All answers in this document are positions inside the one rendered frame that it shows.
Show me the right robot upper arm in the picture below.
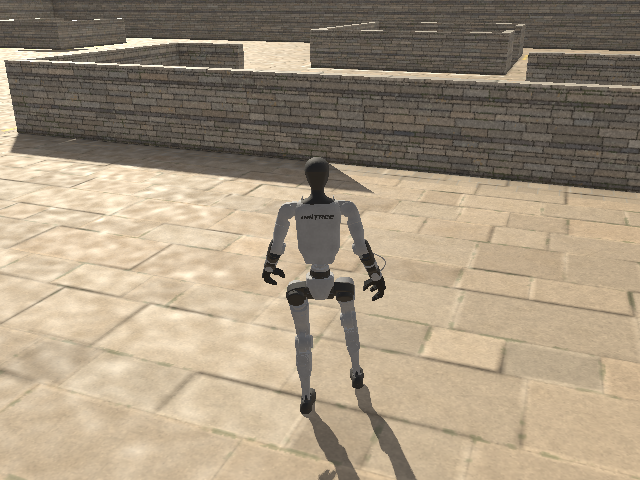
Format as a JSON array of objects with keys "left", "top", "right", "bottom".
[{"left": 338, "top": 200, "right": 369, "bottom": 256}]

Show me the left robot forearm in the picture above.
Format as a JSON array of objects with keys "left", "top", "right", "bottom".
[{"left": 264, "top": 239, "right": 281, "bottom": 272}]

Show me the right robot shin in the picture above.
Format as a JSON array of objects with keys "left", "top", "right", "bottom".
[{"left": 344, "top": 311, "right": 361, "bottom": 376}]

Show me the right robot hand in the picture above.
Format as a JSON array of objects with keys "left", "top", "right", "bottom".
[{"left": 363, "top": 276, "right": 386, "bottom": 301}]

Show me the right robot forearm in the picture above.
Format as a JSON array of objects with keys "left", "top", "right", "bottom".
[{"left": 359, "top": 239, "right": 382, "bottom": 281}]

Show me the left robot hand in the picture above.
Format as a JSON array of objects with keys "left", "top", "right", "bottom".
[{"left": 262, "top": 268, "right": 285, "bottom": 285}]

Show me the right robot thigh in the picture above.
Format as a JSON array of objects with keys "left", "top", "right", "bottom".
[{"left": 334, "top": 277, "right": 355, "bottom": 329}]

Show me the left robot upper arm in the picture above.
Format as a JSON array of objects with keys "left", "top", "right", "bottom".
[{"left": 270, "top": 201, "right": 297, "bottom": 255}]

